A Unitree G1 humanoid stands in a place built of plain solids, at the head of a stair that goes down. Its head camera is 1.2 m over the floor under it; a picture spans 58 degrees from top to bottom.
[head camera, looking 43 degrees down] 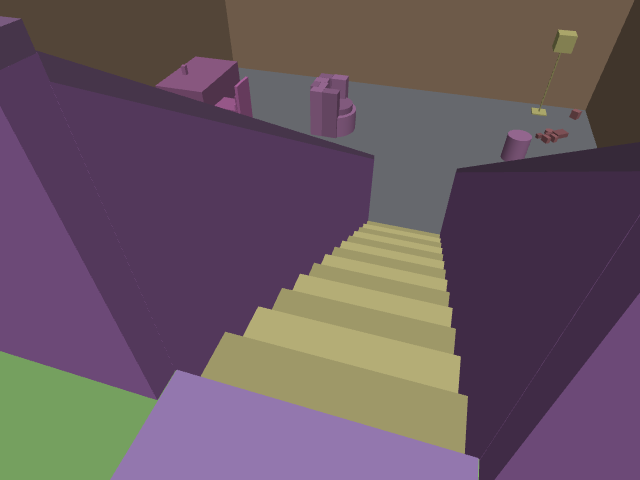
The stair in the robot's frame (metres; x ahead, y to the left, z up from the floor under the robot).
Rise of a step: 0.18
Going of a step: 0.28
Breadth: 0.90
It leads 17 degrees to the right of straight ahead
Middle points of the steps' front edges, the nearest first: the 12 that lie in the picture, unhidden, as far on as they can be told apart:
0.57 0.01 0.00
0.84 -0.07 -0.18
1.10 -0.15 -0.36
1.37 -0.23 -0.54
1.63 -0.31 -0.72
1.90 -0.39 -0.90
2.16 -0.47 -1.08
2.43 -0.55 -1.26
2.69 -0.63 -1.44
2.96 -0.71 -1.62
3.23 -0.79 -1.80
3.49 -0.87 -1.98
